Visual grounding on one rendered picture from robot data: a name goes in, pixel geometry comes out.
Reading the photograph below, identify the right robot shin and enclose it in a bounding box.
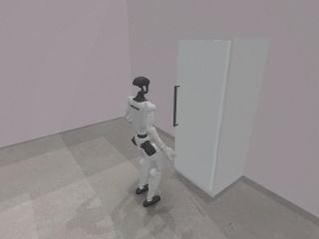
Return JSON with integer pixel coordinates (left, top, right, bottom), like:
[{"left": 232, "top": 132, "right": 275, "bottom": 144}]
[{"left": 147, "top": 171, "right": 161, "bottom": 202}]

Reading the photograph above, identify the fridge door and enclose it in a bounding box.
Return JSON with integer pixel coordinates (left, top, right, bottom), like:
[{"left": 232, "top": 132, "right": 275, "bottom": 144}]
[{"left": 173, "top": 40, "right": 231, "bottom": 191}]

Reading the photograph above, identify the right robot upper arm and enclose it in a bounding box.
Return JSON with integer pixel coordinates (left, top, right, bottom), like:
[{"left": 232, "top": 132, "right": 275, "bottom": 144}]
[{"left": 145, "top": 102, "right": 157, "bottom": 134}]

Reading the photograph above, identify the robot right forearm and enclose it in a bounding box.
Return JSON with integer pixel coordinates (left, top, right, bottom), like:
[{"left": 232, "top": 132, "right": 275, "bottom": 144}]
[{"left": 150, "top": 127, "right": 167, "bottom": 151}]

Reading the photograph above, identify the left robot upper arm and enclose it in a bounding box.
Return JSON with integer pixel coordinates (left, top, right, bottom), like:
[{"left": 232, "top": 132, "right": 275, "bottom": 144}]
[{"left": 123, "top": 97, "right": 135, "bottom": 121}]

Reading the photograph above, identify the handle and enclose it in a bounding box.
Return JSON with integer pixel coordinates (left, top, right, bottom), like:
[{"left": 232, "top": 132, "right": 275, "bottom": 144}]
[{"left": 173, "top": 86, "right": 180, "bottom": 126}]

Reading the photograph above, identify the right robot foot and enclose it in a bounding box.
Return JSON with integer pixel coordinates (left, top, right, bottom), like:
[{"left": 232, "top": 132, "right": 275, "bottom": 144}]
[{"left": 143, "top": 195, "right": 160, "bottom": 207}]

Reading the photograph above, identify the right robot hand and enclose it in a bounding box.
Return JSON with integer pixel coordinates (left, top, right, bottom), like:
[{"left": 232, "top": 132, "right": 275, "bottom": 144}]
[{"left": 163, "top": 147, "right": 176, "bottom": 162}]

